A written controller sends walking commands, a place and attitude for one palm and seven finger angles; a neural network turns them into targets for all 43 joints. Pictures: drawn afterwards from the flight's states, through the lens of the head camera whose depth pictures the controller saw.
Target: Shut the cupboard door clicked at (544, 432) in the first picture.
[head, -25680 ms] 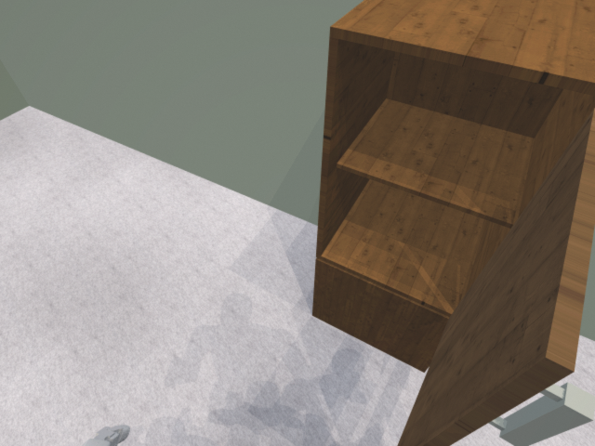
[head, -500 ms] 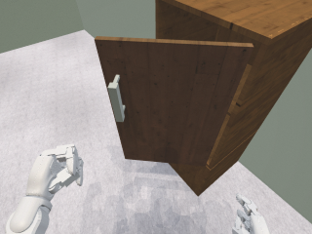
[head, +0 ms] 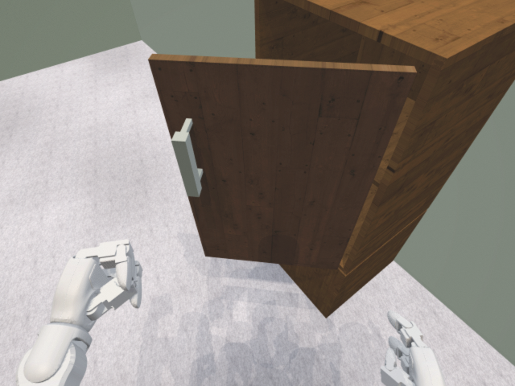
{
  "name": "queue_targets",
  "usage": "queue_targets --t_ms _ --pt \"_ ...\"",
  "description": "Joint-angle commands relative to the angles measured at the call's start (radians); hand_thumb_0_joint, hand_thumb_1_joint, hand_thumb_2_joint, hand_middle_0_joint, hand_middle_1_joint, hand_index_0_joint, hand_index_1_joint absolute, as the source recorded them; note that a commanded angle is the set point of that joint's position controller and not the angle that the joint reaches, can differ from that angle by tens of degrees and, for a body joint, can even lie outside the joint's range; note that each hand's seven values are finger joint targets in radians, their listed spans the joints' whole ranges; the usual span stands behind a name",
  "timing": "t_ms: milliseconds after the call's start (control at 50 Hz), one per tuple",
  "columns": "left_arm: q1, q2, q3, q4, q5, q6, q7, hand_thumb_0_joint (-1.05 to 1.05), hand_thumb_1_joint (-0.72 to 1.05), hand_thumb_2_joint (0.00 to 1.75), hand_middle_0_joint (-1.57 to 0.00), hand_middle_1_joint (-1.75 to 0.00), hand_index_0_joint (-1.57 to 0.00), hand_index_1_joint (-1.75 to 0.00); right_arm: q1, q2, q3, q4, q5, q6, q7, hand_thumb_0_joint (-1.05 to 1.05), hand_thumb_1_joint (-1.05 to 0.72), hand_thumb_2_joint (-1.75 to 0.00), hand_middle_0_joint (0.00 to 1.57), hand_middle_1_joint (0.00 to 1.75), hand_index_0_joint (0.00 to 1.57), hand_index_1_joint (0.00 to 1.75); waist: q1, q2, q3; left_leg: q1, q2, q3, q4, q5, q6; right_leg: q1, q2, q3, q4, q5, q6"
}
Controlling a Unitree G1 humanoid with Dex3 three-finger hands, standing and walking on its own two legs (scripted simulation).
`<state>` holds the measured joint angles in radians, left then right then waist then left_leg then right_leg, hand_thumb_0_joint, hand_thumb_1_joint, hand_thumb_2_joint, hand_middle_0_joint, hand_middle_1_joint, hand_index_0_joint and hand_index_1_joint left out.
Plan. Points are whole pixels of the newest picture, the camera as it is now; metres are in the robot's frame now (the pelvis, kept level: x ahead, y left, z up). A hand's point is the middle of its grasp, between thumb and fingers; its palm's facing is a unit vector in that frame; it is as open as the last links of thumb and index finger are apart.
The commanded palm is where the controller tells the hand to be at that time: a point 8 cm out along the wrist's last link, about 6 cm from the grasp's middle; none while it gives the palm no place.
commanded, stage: bring the fist close to the handle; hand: left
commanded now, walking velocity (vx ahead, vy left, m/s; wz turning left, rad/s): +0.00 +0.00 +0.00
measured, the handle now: (191, 158) +0.47 +0.16 +0.09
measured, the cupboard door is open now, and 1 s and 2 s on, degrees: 47 47 37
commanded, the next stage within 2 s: push the door shut along its arc in 1.28 s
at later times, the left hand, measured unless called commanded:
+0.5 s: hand (172, 235) +0.31 +0.15 +0.09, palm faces -0.05 -1.00 -0.05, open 3.1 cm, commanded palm +0.29 +0.20 +0.09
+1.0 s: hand (203, 197) +0.38 +0.12 +0.08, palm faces -0.03 -1.00 -0.02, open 3.1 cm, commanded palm +0.36 +0.18 +0.09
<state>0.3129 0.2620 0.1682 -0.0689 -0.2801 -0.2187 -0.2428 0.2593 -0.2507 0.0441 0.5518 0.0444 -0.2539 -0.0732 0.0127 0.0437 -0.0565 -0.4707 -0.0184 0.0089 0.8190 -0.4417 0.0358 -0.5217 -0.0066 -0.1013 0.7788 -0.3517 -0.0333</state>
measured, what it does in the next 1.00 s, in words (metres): stands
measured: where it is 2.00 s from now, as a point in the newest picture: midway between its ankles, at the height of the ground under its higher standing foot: outside the picture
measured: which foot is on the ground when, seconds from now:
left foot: down 0.00-1.00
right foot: down 0.00-1.00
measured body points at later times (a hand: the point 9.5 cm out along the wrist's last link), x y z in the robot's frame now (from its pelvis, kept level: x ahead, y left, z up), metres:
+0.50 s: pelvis +0.01 +0.00 +0.00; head +0.04 -0.02 +0.45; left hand +0.30 +0.20 +0.10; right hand +0.16 -0.24 -0.09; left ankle -0.01 +0.10 -0.71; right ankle +0.03 -0.10 -0.71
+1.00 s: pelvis +0.00 -0.01 +0.00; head +0.04 -0.02 +0.45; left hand +0.38 +0.17 +0.09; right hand +0.10 -0.26 -0.11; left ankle -0.01 +0.10 -0.71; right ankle +0.03 -0.10 -0.71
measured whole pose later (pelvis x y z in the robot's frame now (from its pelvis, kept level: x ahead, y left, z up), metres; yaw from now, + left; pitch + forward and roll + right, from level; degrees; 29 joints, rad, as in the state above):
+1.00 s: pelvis +0.00 -0.01 +0.00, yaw -2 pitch +8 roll +1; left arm -0.34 0.20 0.15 0.52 -0.18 -0.25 -0.09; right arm 0.29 -0.25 0.02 0.62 0.04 -0.10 -0.03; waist -0.04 0.02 -0.04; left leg -0.48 -0.01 0.05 0.75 -0.40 0.02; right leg -0.57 0.00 -0.06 0.76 -0.32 -0.05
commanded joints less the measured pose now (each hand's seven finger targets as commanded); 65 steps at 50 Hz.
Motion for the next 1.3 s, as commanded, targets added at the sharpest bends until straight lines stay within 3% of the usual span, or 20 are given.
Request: queue_targets --t_ms 0,80,140,200,280,420,480,560,600,620,720,800,860,900,940,1000,1100,1160,1220,1280 --pt "-0.288 0.123 0.065 -0.192 -0.016 -0.112 0.020 0.00 0.90 0.90 -1.30 -1.50 -1.30 -1.50 -0.060 -0.124 -0.046 -0.120 0.002 -0.058 -0.008 0.00 -0.90 -0.90 0.20 0.30 0.20 0.30 -0.041 -0.013 -0.144 -0.001 0.010 -0.052 -0.131 0.201 -0.017 0.117 -0.006 0.066 -0.109 0.103 0.016" --pt "-0.278 0.084 -0.006 -0.085 0.004 -0.042 -0.017 0.00 0.90 0.90 -1.30 -1.50 -1.30 -1.50 -0.046 -0.137 -0.054 -0.123 0.011 -0.050 -0.006 0.00 -0.90 -0.90 0.20 0.30 0.20 0.30 -0.038 -0.007 -0.159 -0.002 0.007 -0.049 -0.138 0.204 -0.017 0.121 -0.012 0.064 -0.114 0.126 0.017" --pt "-0.343 0.121 0.020 -0.054 0.013 0.003 -0.012 0.00 0.90 0.90 -1.30 -1.50 -1.30 -1.50 -0.047 -0.140 -0.055 -0.132 0.011 -0.032 -0.009 0.00 -0.90 -0.90 0.20 0.30 0.20 0.30 -0.030 -0.039 -0.177 -0.013 0.004 -0.043 -0.142 0.219 -0.014 0.151 -0.018 0.072 -0.120 0.139 0.019" --pt "-0.385 0.192 0.120 -0.091 0.004 -0.006 0.031 0.00 0.90 0.90 -1.30 -1.50 -1.30 -1.50 -0.057 -0.133 -0.055 -0.141 0.000 -0.017 -0.008 0.00 -0.90 -0.90 0.20 0.30 0.20 0.30 0.001 -0.060 -0.248 -0.003 0.004 -0.035 -0.140 0.296 -0.015 0.230 -0.020 0.082 -0.104 0.232 0.017" --pt "-0.404 0.116 0.086 -0.119 0.005 -0.065 0.076 0.00 0.90 0.90 -1.30 -1.50 -1.30 -1.50 -0.060 -0.107 -0.052 -0.139 -0.003 -0.016 0.010 0.00 -0.90 -0.90 0.20 0.30 0.20 0.30 0.009 -0.008 -0.290 0.042 0.006 -0.023 -0.147 0.382 -0.027 0.241 -0.016 0.067 -0.075 0.333 0.013" --pt "-0.430 0.018 -0.064 0.012 0.055 -0.024 0.061 0.00 0.90 0.90 -1.30 -1.50 -1.30 -1.50 -0.022 -0.129 -0.066 -0.120 0.005 0.008 0.027 0.00 -0.90 -0.90 0.20 0.30 0.20 0.30 -0.043 -0.042 -0.180 0.032 0.016 -0.028 -0.145 0.354 -0.024 0.152 -0.013 0.059 -0.099 0.299 0.016" --pt "-0.543 0.068 -0.026 0.036 0.060 -0.008 0.077 0.00 0.90 0.90 -1.30 -1.50 -1.30 -1.50 -0.030 -0.135 -0.064 -0.120 0.007 0.027 0.018 0.00 -0.90 -0.90 0.20 0.30 0.20 0.30 -0.052 -0.095 -0.176 0.009 0.011 -0.026 -0.154 0.266 -0.019 0.149 -0.014 0.067 -0.117 0.221 0.020" --pt "-0.768 0.088 -0.004 -0.011 0.068 -0.056 0.133 0.00 0.90 0.90 -1.30 -1.50 -1.30 -1.50 -0.048 -0.119 -0.058 -0.105 -0.002 0.032 0.013 0.00 -0.90 -0.90 0.20 0.30 0.20 0.30 -0.047 -0.040 -0.266 0.055 0.009 -0.032 -0.157 0.265 -0.018 0.168 -0.015 0.075 -0.099 0.204 0.015" --pt "-0.776 0.131 0.038 0.004 0.073 -0.083 0.160 0.00 0.90 0.90 -1.30 -1.50 -1.30 -1.50 -0.046 -0.118 -0.057 -0.095 -0.008 0.036 0.014 0.00 -0.90 -0.90 0.20 0.30 0.20 0.30 -0.032 -0.035 -0.314 0.064 0.011 -0.029 -0.153 0.298 -0.019 0.202 -0.014 0.080 -0.089 0.237 0.013" --pt "-0.769 0.097 0.015 0.037 0.077 -0.091 0.163 0.00 0.90 0.90 -1.30 -1.50 -1.30 -1.50 -0.045 -0.111 -0.055 -0.090 -0.007 0.039 0.018 0.00 -0.90 -0.90 0.20 0.30 0.20 0.30 -0.031 -0.011 -0.328 0.073 0.011 -0.026 -0.155 0.316 -0.022 0.205 -0.014 0.078 -0.083 0.256 0.010" --pt "-0.765 0.036 -0.037 0.289 0.092 -0.050 0.146 0.00 0.90 0.90 -1.30 -1.50 -1.30 -1.50 -0.015 -0.124 -0.062 -0.065 0.002 0.069 0.032 0.00 -0.90 -0.90 0.20 0.30 0.20 0.30 -0.048 -0.055 -0.240 0.025 0.012 -0.019 -0.159 0.289 -0.027 0.164 -0.011 0.073 -0.102 0.255 0.011" --pt "-0.891 0.055 -0.029 0.411 0.091 -0.009 0.133 0.00 0.90 0.90 -1.30 -1.50 -1.30 -1.50 0.000 -0.140 -0.064 -0.065 0.007 0.102 0.032 0.00 -0.90 -0.90 0.20 0.30 0.20 0.30 -0.062 -0.109 -0.187 -0.021 0.007 -0.017 -0.169 0.222 -0.021 0.148 -0.014 0.082 -0.132 0.197 0.014" --pt "-1.039 0.099 0.016 0.368 0.081 -0.051 0.145 0.00 0.90 0.90 -1.30 -1.50 -1.30 -1.50 -0.001 -0.134 -0.067 -0.070 0.001 0.110 0.028 0.00 -0.90 -0.90 0.20 0.30 0.20 0.30 -0.059 -0.106 -0.278 -0.001 0.003 -0.007 -0.165 0.235 -0.017 0.194 -0.016 0.100 -0.128 0.216 0.017" --pt "-1.037 0.159 0.069 0.312 0.085 -0.105 0.163 0.00 0.90 0.90 -1.30 -1.50 -1.30 -1.50 -0.002 -0.131 -0.068 -0.077 -0.005 0.111 0.028 0.00 -0.90 -0.90 0.20 0.30 0.20 0.30 -0.029 -0.060 -0.355 0.022 0.005 -0.007 -0.164 0.283 -0.018 0.251 -0.016 0.106 -0.106 0.268 0.011" --pt "-1.027 0.148 0.068 0.294 0.088 -0.148 0.170 0.00 0.90 0.90 -1.30 -1.50 -1.30 -1.50 0.002 -0.118 -0.067 -0.072 -0.008 0.110 0.034 0.00 -0.90 -0.90 0.20 0.30 0.20 0.30 -0.027 -0.021 -0.402 0.049 0.006 0.001 -0.158 0.335 -0.019 0.271 -0.013 0.107 -0.091 0.335 0.010" --pt "-0.962 0.162 0.082 0.388 0.102 -0.166 0.167 0.00 0.90 0.90 -1.30 -1.50 -1.30 -1.50 0.025 -0.124 -0.073 -0.051 -0.008 0.120 0.040 0.00 -0.90 -0.90 0.20 0.30 0.20 0.30 -0.032 -0.057 -0.358 0.010 0.009 0.006 -0.155 0.332 -0.018 0.267 -0.009 0.106 -0.091 0.346 0.013" --pt "-0.925 0.114 0.037 0.519 0.089 -0.107 0.117 0.00 0.90 0.90 -1.30 -1.50 -1.30 -1.50 0.029 -0.141 -0.080 -0.058 0.007 0.144 0.042 0.00 -0.90 -0.90 0.20 0.30 0.20 0.30 -0.053 -0.085 -0.227 -0.044 0.001 0.020 -0.175 0.230 -0.013 0.213 -0.013 0.119 -0.151 0.243 0.019" --pt "-0.981 0.128 0.046 0.449 0.064 -0.112 0.095 0.00 0.90 0.90 -1.30 -1.50 -1.30 -1.50 0.025 -0.143 -0.082 -0.069 0.008 0.145 0.036 0.00 -0.90 -0.90 0.20 0.30 0.20 0.30 -0.053 -0.105 -0.284 -0.019 0.000 0.021 -0.177 0.244 -0.010 0.251 -0.017 0.129 -0.158 0.258 0.021" --pt "-1.015 0.140 0.056 0.335 0.056 -0.161 0.101 0.00 0.90 0.90 -1.30 -1.50 -1.30 -1.50 0.020 -0.131 -0.083 -0.072 0.004 0.136 0.031 0.00 -0.90 -0.90 0.20 0.30 0.20 0.30 -0.043 -0.040 -0.374 0.043 0.003 0.015 -0.172 0.317 -0.009 0.292 -0.011 0.122 -0.128 0.348 0.014" --pt "-1.009 0.124 0.045 0.334 0.064 -0.193 0.115 0.00 0.90 0.90 -1.30 -1.50 -1.30 -1.50 0.018 -0.125 -0.079 -0.057 0.001 0.127 0.032 0.00 -0.90 -0.90 0.20 0.30 0.20 0.30 -0.051 -0.031 -0.352 0.046 0.006 0.012 -0.170 0.316 -0.012 0.262 -0.007 0.114 -0.120 0.343 0.015"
